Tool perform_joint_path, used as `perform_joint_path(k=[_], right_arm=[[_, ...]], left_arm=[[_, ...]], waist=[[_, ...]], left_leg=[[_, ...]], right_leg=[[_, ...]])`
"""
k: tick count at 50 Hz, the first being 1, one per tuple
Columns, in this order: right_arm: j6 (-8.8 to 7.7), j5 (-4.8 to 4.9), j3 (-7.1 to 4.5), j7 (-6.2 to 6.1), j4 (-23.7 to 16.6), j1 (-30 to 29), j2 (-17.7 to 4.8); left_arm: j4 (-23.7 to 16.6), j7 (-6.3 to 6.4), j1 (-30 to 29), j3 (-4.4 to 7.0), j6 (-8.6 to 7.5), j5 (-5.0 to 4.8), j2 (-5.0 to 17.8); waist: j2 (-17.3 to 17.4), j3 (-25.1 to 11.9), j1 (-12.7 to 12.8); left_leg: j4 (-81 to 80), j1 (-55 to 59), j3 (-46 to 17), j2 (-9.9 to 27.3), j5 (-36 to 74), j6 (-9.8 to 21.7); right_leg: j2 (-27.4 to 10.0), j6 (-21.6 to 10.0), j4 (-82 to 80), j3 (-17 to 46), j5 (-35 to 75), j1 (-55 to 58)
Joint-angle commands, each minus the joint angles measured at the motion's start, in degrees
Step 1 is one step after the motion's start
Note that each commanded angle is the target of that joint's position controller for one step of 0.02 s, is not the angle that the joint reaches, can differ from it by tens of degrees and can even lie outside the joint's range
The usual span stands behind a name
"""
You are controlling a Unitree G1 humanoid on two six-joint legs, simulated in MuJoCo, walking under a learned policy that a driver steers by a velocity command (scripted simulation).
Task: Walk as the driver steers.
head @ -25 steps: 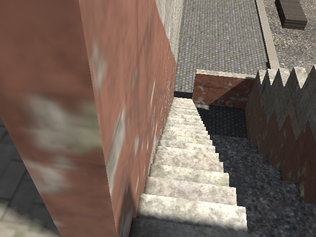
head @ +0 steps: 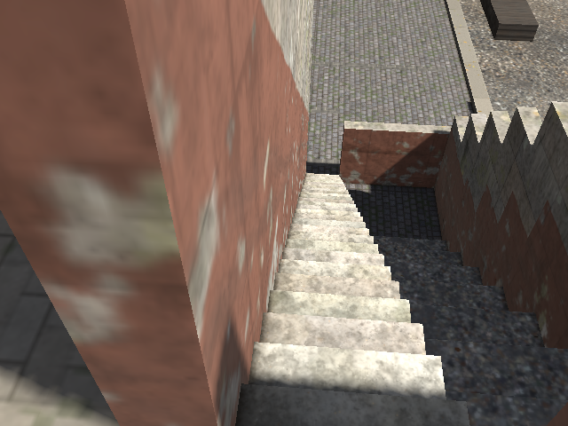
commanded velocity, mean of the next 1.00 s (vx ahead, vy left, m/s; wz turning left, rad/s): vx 0.09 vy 0.24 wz -0.19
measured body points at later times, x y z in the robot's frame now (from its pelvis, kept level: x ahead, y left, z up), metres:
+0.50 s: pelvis +0.05 +0.12 +0.00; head +0.09 +0.12 +0.44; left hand +0.09 +0.41 -0.15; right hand +0.12 -0.14 -0.14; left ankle +0.06 +0.17 -0.74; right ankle -0.03 +0.03 -0.66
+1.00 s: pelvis +0.07 +0.28 -0.01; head +0.12 +0.26 +0.44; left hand +0.15 +0.59 -0.12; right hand +0.16 -0.02 -0.13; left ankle +0.12 +0.43 -0.74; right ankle +0.05 +0.09 -0.74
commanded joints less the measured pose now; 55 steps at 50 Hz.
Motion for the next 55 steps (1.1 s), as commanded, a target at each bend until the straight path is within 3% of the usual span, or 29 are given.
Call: perform_joint_path(k=[1,2,3,5,8,12,14,15,16,17,18,20,23,29,31,33,34,35,36,38,39,42,46,49,50,51,52,53,55], right_arm=[[-0.06,-0.04,-1.24,-0.18,-0.84,1.91,-6.11],[0.48,0.33,-1.48,-0.22,-0.58,-0.20,-5.81],[0.86,-0.39,-1.87,0.16,-2.26,-3.14,-5.20],[1.22,-1.67,-2.65,1.07,-3.71,-0.70,-5.42],[1.42,-2.08,-3.41,1.48,-6.59,-1.72,-5.10],[1.64,-1.35,-2.61,3.24,-10.40,-1.65,-3.04],[1.68,-1.23,-2.86,3.79,-10.34,3.82,-3.53],[1.17,-1.22,-3.26,3.58,-9.18,7.33,-5.46],[0.60,-2.43,-4.12,3.33,-8.59,8.85,-9.54],[0.87,-2.99,-5.30,3.10,-9.18,9.38,-15.45],[0.71,-1.62,-3.67,2.36,-9.52,9.39,-10.32],[1.12,-1.94,-2.56,1.17,-10.35,4.60,-9.62],[1.19,-2.96,-1.44,0.53,-11.25,1.53,-7.82],[2.02,-3.11,-0.12,1.05,-10.77,-0.01,-6.87],[2.52,-2.98,0.07,1.60,-11.46,-2.78,-7.65],[2.66,-1.05,-0.92,1.87,-12.81,-8.43,-11.06],[2.76,0.44,-1.67,1.21,-13.08,-9.61,-12.41],[2.54,-2.59,-2.11,0.32,-14.77,-4.61,-12.15],[2.53,-5.01,-2.46,0.59,-13.59,-1.58,-12.55],[1.97,-3.97,-2.99,1.48,-12.80,-1.59,-12.21],[1.78,-4.14,-3.05,1.72,-12.95,-2.85,-11.32],[2.90,-2.40,-0.77,2.95,-14.16,-4.70,-5.05],[2.53,-0.50,-0.65,1.70,-16.98,-8.16,-6.27],[0.90,-0.21,-1.70,-0.57,-15.35,0.93,-8.40],[0.15,-0.18,-2.28,-1.31,-14.34,4.52,-10.14],[-0.21,-0.21,-2.90,-1.96,-15.00,5.74,-13.77],[-0.33,-0.84,-4.27,-1.19,-17.50,2.92,-21.77],[-0.32,-1.02,-3.68,-0.63,-18.17,0.25,-18.92],[0.44,-2.02,-1.51,-0.78,-20.16,-8.49,-10.55]], left_arm=[[-1.26,-0.33,4.57,1.38,-0.12,0.19,6.47],[-3.12,-0.14,2.60,1.86,-0.70,0.71,7.83],[-3.90,1.20,0.04,3.52,-1.15,0.52,12.80],[-3.62,2.53,0.81,5.26,-1.36,0.29,16.68],[-1.81,3.01,2.19,5.25,-1.11,0.75,12.21],[-0.37,3.41,3.50,6.71,-0.01,0.90,14.60],[-0.43,3.56,1.43,7.40,0.32,0.00,16.13],[-0.67,3.15,1.26,7.11,-0.07,-0.44,14.99],[-0.42,2.52,4.85,6.57,-0.35,-0.41,12.36],[-2.76,2.19,2.38,5.37,0.67,-0.79,7.90],[-1.53,2.59,1.30,5.57,1.53,-0.63,10.05],[-1.30,1.85,0.18,5.52,1.14,-0.36,9.50],[-0.81,1.86,0.17,5.20,0.80,0.31,9.92],[-0.66,2.91,1.05,4.53,1.49,-0.81,9.61],[0.20,3.14,2.68,4.72,1.97,-1.21,10.02],[4.67,2.77,17.44,6.09,1.74,-0.57,11.98],[5.34,2.89,19.20,6.80,1.63,-0.39,13.91],[0.83,3.63,11.09,6.30,1.61,0.17,16.91],[-0.55,3.74,0.56,6.10,1.04,1.17,15.99],[-4.32,1.53,-11.36,5.88,-0.15,0.40,14.87],[-5.88,0.88,-12.79,6.55,-0.76,0.25,16.88],[-4.05,-0.80,-2.35,6.80,-0.90,1.10,15.43],[-7.24,-2.25,-0.93,8.68,0.45,1.03,20.04],[-10.60,-2.65,-6.12,8.96,0.91,0.16,19.93],[-11.26,-2.79,-5.42,8.22,0.56,0.42,17.17],[-11.44,-2.93,-1.54,6.72,0.55,1.02,10.68],[-13.44,-2.28,-1.61,5.91,1.60,-0.81,6.98],[-12.61,-2.58,-1.78,6.65,2.82,-0.09,12.21],[-11.18,-3.40,-0.14,7.66,3.58,-0.26,14.27]], waist=[[-1.38,6.01,1.55],[0.15,9.24,3.28],[-2.92,11.59,3.11],[-6.56,6.81,2.84],[-6.87,6.07,2.28],[-11.48,2.62,2.81],[-11.45,1.42,-0.28],[-8.02,-1.53,-1.32],[1.52,-5.05,-1.20],[20.82,-7.10,-3.03],[11.08,-7.26,-3.61],[4.55,-3.76,-1.48],[4.60,-2.29,-0.35],[4.89,-3.04,0.63],[5.30,-2.88,1.84],[3.14,-4.04,10.00],[-16.69,-2.13,12.78],[-22.33,-1.07,7.12],[-15.01,6.69,1.25],[-5.17,9.74,-4.15],[-5.20,8.26,-3.38],[-9.26,4.04,1.31],[-15.81,1.20,5.43],[-18.34,-1.80,1.65],[-14.38,-3.28,1.17],[1.09,-4.76,2.24],[16.10,-7.95,1.15],[12.24,-5.61,2.02],[12.97,0.34,5.97]], left_leg=[[-3.41,0.14,-5.61,1.82,-27.80,2.39],[0.90,-5.31,-2.80,-0.86,-18.48,1.89],[10.20,-9.45,-0.04,-1.78,-6.72,0.49],[26.19,-12.46,0.64,0.59,-16.04,-0.05],[27.65,-19.27,-0.31,2.71,-17.37,-1.69],[15.03,-9.68,3.73,1.44,-19.33,-1.79],[2.89,2.56,5.49,-0.14,-8.94,0.40],[-0.84,9.89,5.24,-1.55,-5.85,1.26],[-3.30,16.42,0.06,3.12,0.34,3.14],[-3.78,18.06,-13.64,15.33,22.87,12.06],[-1.81,15.96,-12.60,16.56,32.22,15.43],[-1.19,10.76,-6.89,13.31,27.82,14.04],[-2.29,11.40,-5.34,10.39,30.67,13.32],[-4.54,9.97,-6.64,10.40,29.82,12.39],[-4.83,4.84,-7.28,9.60,29.12,8.86],[4.20,-4.07,-1.40,5.57,34.69,-1.66],[27.75,-18.06,3.79,-0.78,4.02,-5.81],[48.63,-26.19,2.72,-4.28,-29.33,-7.54],[54.05,-17.26,-6.33,0.21,-20.38,-5.63],[53.54,-12.69,-4.45,0.12,-12.61,-4.39],[51.52,-14.05,-2.58,-0.52,-11.47,-4.41],[37.86,-14.89,2.37,-0.46,-11.70,-4.49],[16.55,-3.86,4.56,-2.95,-19.09,-5.99],[-1.12,8.89,4.32,-3.78,-9.79,-6.32],[-4.94,15.57,2.17,-0.47,-8.37,-5.86],[-10.63,19.10,-11.13,13.78,-14.98,-4.15],[-8.72,12.76,-23.43,29.77,-3.74,0.96],[-7.85,7.69,-21.84,28.35,-0.24,2.76],[-5.86,0.61,-4.98,16.72,3.51,3.07]], right_leg=[[-5.06,-3.99,-9.37,7.10,-24.41,-11.93],[-10.76,-5.56,-12.00,12.85,-20.92,-10.06],[-17.25,-8.18,-12.85,18.35,-8.01,-9.35],[-24.91,-14.77,-11.38,19.34,9.61,-7.90],[-20.48,-12.23,-7.35,13.29,15.60,-0.56],[-18.80,-9.27,-1.90,9.38,29.37,-1.85],[-16.89,-6.89,1.29,7.55,27.67,-7.64],[-13.87,-5.09,5.80,5.82,24.65,-9.78],[-9.34,-2.00,16.04,0.88,16.53,-13.35],[-0.50,1.20,32.06,-6.70,-16.34,-22.31],[-0.84,0.14,45.01,-4.27,-23.92,-22.43],[-2.96,-2.02,49.33,-1.44,-18.91,-23.45],[-2.92,-2.48,44.88,-3.77,-14.44,-23.71],[-4.54,-3.82,29.05,-4.41,-13.10,-16.36],[-5.05,-5.12,21.90,-4.86,-11.42,-9.17],[-7.21,-9.10,4.36,-4.08,-4.90,6.28],[-22.07,-14.48,-10.30,15.66,-0.17,12.63],[-41.10,-24.06,-16.59,43.53,-6.72,1.04],[-36.72,-21.44,-16.78,38.95,-3.61,-17.07],[-22.54,-13.49,-12.13,20.78,-3.43,-22.59],[-17.76,-10.92,-9.58,16.07,-0.67,-19.01],[-12.06,-8.05,-4.97,10.57,12.29,-10.98],[-10.34,-6.51,-2.75,11.97,13.17,-12.43],[-9.00,-3.42,2.35,15.69,12.75,-14.90],[-6.93,-1.45,7.09,15.33,5.12,-19.35],[-0.37,1.05,22.11,8.13,-11.26,-25.42],[3.25,3.32,33.95,4.25,-18.16,-30.74],[-0.97,2.16,42.46,6.73,-15.92,-28.62],[-1.93,1.96,50.94,2.27,-10.81,-25.23]])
